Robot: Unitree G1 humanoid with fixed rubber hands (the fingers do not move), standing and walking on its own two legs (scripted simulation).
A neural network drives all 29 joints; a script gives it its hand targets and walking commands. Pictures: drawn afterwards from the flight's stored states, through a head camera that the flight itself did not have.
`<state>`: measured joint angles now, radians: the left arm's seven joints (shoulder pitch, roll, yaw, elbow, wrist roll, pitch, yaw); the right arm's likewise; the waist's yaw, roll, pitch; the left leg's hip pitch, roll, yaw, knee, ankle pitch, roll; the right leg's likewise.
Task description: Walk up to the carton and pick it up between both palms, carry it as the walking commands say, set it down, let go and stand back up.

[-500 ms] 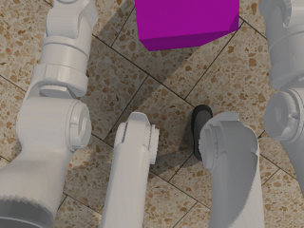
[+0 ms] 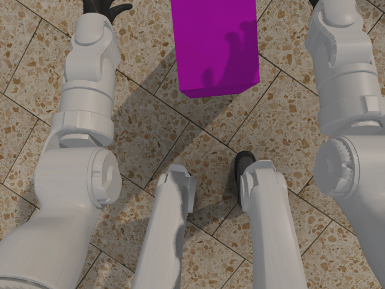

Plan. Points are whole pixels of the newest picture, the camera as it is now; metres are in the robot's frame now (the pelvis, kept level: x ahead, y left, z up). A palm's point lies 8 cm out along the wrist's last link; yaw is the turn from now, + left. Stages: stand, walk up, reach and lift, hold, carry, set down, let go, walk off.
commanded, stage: set down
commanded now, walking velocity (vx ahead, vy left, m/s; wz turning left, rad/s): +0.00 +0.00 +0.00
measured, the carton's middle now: (213, 53) +0.55 -0.01 -0.38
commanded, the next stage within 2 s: let go in 0.62 s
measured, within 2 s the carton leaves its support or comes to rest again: neither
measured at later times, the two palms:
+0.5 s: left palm out of the picture +0.55 +0.16 +0.03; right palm out of the picture +0.56 -0.17 +0.03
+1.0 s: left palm out of the picture +0.44 +0.20 +0.08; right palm out of the picture +0.44 -0.20 +0.07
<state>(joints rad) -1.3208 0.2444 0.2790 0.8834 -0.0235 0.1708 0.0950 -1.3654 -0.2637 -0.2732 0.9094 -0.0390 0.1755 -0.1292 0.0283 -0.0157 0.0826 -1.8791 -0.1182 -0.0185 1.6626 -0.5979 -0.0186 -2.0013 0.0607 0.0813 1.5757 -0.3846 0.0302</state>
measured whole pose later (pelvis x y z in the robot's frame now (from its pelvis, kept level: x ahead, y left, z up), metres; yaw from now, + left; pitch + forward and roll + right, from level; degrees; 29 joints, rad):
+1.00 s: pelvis +0.07 -0.01 +0.19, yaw -2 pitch +36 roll +1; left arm -0.54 0.18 0.23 0.57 0.10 0.10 -0.06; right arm -0.57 -0.09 -0.22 0.56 -0.14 0.13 -0.08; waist 0.03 -0.01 -0.01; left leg -1.04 -0.07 -0.08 0.75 -0.33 0.00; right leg -1.15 0.04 0.08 0.69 -0.16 0.01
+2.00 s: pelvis +0.11 +0.00 +0.24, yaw -1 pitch -3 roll -2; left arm 0.22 0.21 0.05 0.44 0.03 0.12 -0.04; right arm 0.22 -0.22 -0.01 0.47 0.00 0.13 0.03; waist 0.01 0.01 0.08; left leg -0.06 -0.03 -0.12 0.47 -0.36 0.02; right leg -0.15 0.05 0.05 0.43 -0.22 0.00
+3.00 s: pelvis +0.16 +0.02 +0.24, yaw -4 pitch +1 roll -1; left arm 0.35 0.22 -0.04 1.02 0.01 0.02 0.05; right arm 0.42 -0.21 0.04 0.99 -0.01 0.01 -0.05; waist 0.00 0.00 -0.03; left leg -0.07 -0.07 -0.07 0.49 -0.42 0.06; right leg -0.23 0.03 0.09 0.55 -0.33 0.02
